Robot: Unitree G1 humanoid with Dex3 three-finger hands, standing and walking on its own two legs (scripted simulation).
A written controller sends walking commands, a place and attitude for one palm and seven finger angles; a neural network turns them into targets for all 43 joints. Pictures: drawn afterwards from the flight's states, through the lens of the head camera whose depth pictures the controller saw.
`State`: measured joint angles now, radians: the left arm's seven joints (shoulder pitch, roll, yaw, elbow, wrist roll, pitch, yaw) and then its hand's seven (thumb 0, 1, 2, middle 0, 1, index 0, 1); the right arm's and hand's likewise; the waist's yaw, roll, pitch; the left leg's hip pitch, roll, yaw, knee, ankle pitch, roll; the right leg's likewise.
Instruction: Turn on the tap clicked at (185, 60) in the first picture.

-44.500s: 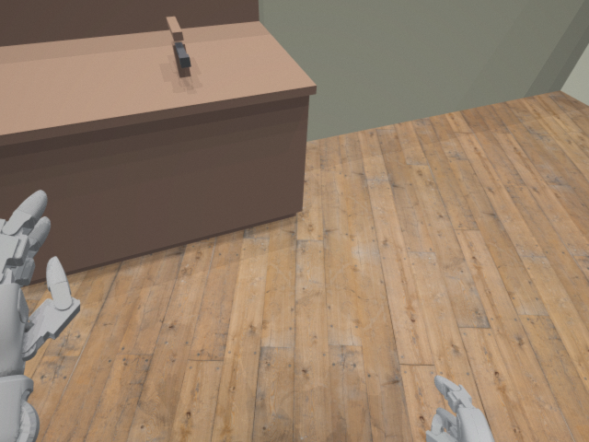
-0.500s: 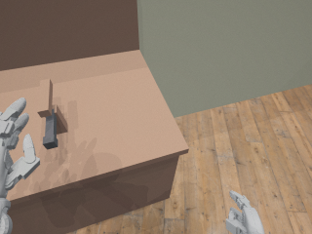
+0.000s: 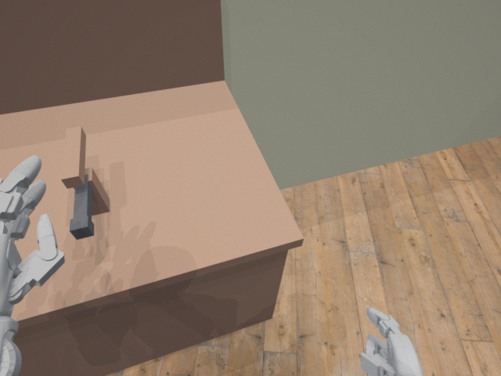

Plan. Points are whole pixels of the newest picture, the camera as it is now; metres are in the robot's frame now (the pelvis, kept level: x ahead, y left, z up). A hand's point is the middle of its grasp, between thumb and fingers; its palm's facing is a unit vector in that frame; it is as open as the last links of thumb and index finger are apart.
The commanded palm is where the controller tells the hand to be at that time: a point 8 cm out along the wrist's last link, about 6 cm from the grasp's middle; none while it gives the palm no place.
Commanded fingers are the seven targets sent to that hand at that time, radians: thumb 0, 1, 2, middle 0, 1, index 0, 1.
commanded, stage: shuffle to correct the standing spot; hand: left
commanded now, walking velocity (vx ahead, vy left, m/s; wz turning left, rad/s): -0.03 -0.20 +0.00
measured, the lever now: (82, 227) +0.33 +0.31 +0.03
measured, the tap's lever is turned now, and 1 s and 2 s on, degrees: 0 0 0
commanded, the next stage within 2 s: come to a stop and stand still in 0.40 s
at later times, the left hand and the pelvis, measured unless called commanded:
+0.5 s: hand (64, 253) +0.22 +0.23 +0.16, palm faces +0.32 -0.87 -0.37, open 7.5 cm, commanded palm +0.16 +0.28 +0.18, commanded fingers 0.00 0.90 0.90 -0.20 -0.30 -0.20 -0.30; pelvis +0.00 +0.00 +0.00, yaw +0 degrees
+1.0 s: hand out of the picture +0.21 +0.30 +0.17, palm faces +0.41 -0.84 -0.36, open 7.5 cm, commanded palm +0.15 +0.32 +0.18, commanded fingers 0.00 0.90 0.90 -0.20 -0.30 -0.20 -0.30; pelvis -0.01 +0.04 +0.00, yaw -1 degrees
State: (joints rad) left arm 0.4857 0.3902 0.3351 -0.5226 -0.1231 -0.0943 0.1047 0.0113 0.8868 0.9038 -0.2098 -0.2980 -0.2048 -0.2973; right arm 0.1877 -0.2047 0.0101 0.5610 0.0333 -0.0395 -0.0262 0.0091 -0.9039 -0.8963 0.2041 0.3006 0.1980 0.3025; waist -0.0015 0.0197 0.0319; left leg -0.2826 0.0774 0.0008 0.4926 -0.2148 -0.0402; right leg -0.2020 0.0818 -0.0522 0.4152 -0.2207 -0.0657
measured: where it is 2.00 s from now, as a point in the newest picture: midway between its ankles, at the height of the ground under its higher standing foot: outside the picture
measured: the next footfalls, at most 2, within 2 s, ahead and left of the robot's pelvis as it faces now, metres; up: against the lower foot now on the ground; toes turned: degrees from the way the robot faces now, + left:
none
